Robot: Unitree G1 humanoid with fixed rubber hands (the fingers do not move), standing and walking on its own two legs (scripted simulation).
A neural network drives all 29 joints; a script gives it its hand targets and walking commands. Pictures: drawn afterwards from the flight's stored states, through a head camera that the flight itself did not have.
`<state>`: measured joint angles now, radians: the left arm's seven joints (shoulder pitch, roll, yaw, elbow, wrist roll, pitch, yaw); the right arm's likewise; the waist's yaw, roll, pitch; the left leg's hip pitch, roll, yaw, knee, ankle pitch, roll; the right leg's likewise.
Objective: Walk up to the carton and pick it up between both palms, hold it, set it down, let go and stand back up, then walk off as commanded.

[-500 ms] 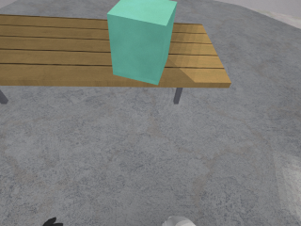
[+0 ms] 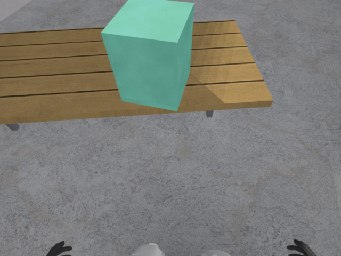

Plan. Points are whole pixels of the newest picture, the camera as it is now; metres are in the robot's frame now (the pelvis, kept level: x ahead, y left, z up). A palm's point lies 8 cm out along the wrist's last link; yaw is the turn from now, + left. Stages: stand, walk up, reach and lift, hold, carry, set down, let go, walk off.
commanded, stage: walk off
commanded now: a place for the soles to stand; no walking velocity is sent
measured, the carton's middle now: (154, 56) +0.68 +0.07 +0.06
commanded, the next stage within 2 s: none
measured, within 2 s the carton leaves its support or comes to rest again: neither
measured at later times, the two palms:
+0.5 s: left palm out of the picture +0.06 +0.32 -0.11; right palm out of the picture +0.02 -0.28 -0.12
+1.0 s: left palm out of the picture -0.04 +0.31 -0.10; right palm out of the picture -0.09 -0.29 -0.13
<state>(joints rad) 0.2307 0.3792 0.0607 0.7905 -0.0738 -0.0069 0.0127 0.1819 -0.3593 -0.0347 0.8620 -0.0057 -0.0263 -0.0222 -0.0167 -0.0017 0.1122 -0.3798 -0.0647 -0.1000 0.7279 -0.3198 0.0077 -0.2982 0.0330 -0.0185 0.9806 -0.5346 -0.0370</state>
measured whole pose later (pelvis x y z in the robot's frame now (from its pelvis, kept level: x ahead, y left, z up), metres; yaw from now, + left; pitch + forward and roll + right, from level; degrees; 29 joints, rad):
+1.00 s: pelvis -0.13 +0.01 +0.00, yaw -1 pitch -5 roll +1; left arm 0.21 0.35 0.06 0.82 -0.07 0.02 0.01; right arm 0.22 -0.35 -0.04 0.91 -0.01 0.01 -0.01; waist -0.02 0.02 0.19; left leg -0.38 -0.06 -0.12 0.89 -0.48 0.02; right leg -0.29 0.02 -0.03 0.78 -0.41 -0.05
